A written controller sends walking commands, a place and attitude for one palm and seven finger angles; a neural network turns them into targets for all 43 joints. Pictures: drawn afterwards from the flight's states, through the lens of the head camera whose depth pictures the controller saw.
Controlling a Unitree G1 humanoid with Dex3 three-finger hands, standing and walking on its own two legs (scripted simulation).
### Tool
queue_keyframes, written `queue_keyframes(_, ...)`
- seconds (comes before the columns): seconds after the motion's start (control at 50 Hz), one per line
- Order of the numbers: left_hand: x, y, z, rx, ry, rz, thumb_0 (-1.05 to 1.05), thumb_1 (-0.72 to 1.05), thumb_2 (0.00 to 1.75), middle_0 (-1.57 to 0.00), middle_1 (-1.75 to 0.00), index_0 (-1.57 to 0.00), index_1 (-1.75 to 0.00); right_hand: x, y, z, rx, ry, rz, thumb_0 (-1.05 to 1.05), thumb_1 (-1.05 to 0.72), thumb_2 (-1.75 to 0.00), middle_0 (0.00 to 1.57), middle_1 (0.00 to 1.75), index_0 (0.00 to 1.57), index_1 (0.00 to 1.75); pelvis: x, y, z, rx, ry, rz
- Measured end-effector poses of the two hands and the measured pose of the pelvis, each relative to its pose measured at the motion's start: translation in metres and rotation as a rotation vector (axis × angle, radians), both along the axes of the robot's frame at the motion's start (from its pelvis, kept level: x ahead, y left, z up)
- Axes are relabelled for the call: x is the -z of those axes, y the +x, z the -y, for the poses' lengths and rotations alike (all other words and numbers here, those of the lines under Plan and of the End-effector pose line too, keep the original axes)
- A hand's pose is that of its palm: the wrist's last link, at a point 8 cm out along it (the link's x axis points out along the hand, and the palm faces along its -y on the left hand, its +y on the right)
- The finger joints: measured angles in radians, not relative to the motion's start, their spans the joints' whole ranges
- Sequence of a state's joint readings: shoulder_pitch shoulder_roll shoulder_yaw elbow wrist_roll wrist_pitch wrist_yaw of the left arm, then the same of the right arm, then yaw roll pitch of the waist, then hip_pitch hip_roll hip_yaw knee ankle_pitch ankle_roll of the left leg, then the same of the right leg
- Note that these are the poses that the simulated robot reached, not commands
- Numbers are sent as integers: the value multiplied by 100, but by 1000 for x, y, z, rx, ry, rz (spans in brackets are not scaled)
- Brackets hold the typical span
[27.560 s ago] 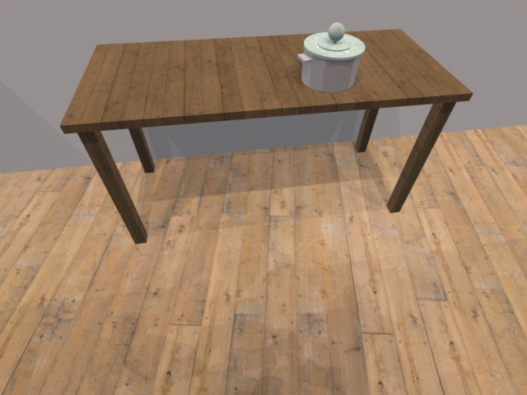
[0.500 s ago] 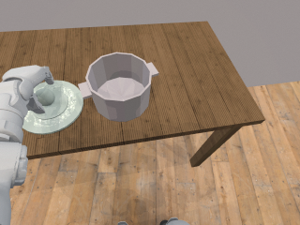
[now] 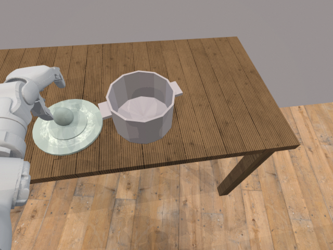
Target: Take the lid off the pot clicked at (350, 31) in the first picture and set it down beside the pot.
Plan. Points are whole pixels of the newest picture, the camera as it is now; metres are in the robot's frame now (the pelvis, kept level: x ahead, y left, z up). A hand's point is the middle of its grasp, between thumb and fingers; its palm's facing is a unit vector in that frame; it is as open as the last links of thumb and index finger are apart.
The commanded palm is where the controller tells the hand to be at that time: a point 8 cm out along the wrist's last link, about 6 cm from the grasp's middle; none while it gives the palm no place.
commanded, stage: raise the empty hand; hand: left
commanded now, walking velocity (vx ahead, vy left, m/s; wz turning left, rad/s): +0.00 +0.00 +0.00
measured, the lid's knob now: (63, 116) +0.49 +0.28 -0.02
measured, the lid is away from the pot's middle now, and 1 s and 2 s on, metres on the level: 0.23 0.23 0.23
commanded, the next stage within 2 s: draw the hand back to the body in 0.46 s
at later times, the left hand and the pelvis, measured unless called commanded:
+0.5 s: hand (31, 87) +0.47 +0.29 +0.12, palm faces -0.38 -0.09 -0.92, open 11.0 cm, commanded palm +0.47 +0.28 +0.17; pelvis +0.00 +0.00 +0.01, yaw +1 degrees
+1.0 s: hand (20, 109) +0.41 +0.30 +0.11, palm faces -0.31 -0.09 -0.95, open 11.0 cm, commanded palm +0.39 +0.29 +0.18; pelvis +0.00 +0.01 +0.01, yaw +2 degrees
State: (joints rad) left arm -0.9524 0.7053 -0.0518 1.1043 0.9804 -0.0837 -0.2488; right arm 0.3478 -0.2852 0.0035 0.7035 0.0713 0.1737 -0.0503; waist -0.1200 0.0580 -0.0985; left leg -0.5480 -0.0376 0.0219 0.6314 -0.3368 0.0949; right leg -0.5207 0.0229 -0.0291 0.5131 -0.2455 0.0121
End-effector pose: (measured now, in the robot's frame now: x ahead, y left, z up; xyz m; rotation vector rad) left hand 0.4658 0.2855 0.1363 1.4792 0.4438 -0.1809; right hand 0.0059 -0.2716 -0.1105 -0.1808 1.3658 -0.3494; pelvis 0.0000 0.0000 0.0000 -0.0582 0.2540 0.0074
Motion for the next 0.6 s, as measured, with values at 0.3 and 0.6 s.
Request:
queue_keyframes(0.3, -30, -3, -2, -16, 7, 14, 0, 2, 60, -35, -89, -35, -89, -3, 24, -5, -40, 16, 63, 0, -90, -89, 20, 30, 20, 30, -6, 0, -1, -10, 7, 39)
queue_keyframes(0.6, -38, 2, -3, -5, 11, -8, 0, 2, 60, -35, -89, -35, -89, -6, 17, -4, -34, 3, 47, 0, -90, -89, 20, 30, 20, 30, -8, 2, -4, -8, 9, 43)
